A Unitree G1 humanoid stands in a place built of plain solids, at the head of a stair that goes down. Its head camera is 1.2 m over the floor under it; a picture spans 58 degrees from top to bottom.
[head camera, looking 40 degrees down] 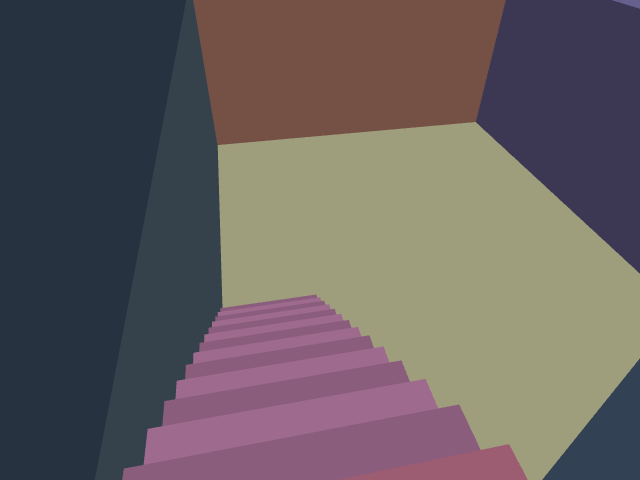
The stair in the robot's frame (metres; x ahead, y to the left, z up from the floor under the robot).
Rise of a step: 0.19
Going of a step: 0.23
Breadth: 1.11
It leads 11 degrees to the left of straight ahead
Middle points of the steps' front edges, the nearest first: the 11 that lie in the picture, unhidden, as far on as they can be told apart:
0.67 0.06 -0.19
0.90 0.11 -0.39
1.12 0.15 -0.58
1.34 0.19 -0.78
1.57 0.24 -0.97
1.79 0.28 -1.16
2.01 0.32 -1.36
2.24 0.37 -1.55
2.46 0.41 -1.75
2.68 0.45 -1.94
2.90 0.50 -2.14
